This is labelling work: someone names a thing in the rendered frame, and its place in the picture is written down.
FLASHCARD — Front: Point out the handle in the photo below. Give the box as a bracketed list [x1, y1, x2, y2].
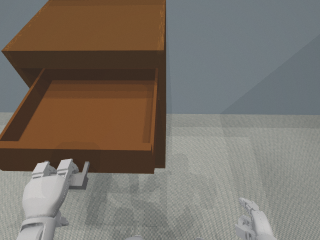
[44, 161, 90, 190]

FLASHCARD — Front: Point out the drawer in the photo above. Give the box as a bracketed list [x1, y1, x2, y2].
[0, 68, 159, 174]

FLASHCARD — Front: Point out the robot right hand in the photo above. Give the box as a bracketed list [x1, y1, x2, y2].
[235, 197, 274, 240]

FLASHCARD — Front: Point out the left robot forearm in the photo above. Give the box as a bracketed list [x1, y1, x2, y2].
[16, 216, 57, 240]

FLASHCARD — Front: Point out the cabinet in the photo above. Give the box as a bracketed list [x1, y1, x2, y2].
[1, 0, 166, 169]

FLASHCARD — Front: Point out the robot left hand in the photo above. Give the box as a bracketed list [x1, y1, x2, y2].
[22, 158, 79, 228]

